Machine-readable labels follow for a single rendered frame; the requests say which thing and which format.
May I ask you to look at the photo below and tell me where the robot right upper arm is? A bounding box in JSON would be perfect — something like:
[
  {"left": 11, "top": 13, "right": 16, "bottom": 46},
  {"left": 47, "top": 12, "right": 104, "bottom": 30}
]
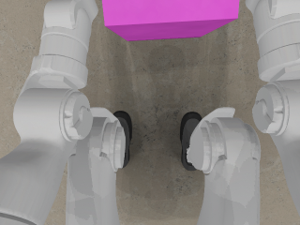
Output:
[{"left": 252, "top": 79, "right": 300, "bottom": 217}]

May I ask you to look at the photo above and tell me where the right robot forearm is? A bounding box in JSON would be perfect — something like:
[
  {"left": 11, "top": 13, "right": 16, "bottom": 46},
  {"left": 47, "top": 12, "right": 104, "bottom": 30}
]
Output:
[{"left": 245, "top": 0, "right": 300, "bottom": 83}]

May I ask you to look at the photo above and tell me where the robot left upper arm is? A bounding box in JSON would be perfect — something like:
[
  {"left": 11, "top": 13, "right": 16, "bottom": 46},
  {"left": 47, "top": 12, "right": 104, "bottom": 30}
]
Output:
[{"left": 0, "top": 88, "right": 94, "bottom": 225}]

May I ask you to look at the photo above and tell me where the left robot forearm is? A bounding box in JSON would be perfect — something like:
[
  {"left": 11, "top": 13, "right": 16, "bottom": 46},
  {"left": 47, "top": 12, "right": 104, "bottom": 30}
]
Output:
[{"left": 13, "top": 0, "right": 98, "bottom": 126}]

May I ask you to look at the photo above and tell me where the carton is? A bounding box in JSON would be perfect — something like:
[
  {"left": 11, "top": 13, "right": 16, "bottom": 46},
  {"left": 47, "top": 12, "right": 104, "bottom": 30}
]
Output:
[{"left": 102, "top": 0, "right": 240, "bottom": 41}]

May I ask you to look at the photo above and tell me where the left robot thigh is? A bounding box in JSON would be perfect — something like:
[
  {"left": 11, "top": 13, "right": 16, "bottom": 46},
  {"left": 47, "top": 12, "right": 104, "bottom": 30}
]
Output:
[{"left": 66, "top": 116, "right": 126, "bottom": 225}]

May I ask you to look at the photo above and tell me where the left robot shin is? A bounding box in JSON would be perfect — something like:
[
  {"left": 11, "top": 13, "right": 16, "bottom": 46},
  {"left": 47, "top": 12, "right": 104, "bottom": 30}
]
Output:
[{"left": 69, "top": 107, "right": 122, "bottom": 156}]

